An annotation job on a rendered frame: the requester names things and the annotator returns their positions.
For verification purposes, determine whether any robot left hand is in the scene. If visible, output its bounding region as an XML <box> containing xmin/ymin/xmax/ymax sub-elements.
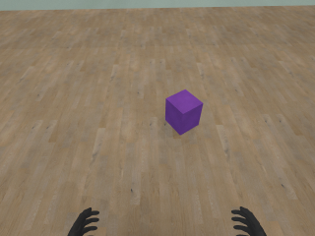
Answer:
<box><xmin>67</xmin><ymin>207</ymin><xmax>99</xmax><ymax>236</ymax></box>

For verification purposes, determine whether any carton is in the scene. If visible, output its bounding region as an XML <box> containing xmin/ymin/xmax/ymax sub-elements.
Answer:
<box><xmin>165</xmin><ymin>89</ymin><xmax>204</xmax><ymax>136</ymax></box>

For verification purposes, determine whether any robot right hand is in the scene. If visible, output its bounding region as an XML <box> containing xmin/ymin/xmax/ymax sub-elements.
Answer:
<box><xmin>231</xmin><ymin>206</ymin><xmax>267</xmax><ymax>236</ymax></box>

